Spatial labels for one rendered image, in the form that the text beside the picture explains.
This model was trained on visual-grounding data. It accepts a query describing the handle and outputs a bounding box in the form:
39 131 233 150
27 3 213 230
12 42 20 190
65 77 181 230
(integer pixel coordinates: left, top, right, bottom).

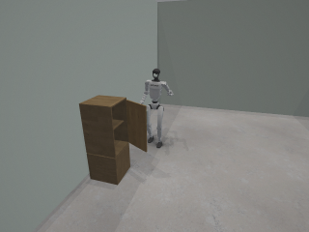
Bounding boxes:
146 110 149 125

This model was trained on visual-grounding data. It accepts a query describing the robot torso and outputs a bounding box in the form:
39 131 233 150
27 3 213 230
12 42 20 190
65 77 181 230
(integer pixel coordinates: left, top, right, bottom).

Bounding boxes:
149 80 162 110

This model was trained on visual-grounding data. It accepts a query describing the robot right upper arm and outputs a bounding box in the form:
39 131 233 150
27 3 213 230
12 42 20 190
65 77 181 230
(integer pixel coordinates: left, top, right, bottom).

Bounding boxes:
144 79 150 95

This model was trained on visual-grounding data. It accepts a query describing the robot right forearm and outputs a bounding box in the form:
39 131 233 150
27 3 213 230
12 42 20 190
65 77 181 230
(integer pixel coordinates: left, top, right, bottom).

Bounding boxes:
139 92 147 104

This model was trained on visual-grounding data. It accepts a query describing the robot left upper arm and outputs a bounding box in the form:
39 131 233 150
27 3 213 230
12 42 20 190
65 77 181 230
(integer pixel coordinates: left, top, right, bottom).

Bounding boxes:
161 81 170 94

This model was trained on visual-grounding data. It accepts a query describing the humanoid robot head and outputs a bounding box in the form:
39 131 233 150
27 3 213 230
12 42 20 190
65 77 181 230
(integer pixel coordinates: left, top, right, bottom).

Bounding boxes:
152 69 160 82

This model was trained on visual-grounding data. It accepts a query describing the cupboard door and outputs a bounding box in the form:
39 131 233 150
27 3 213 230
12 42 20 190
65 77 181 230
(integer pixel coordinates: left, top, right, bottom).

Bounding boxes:
126 100 148 153

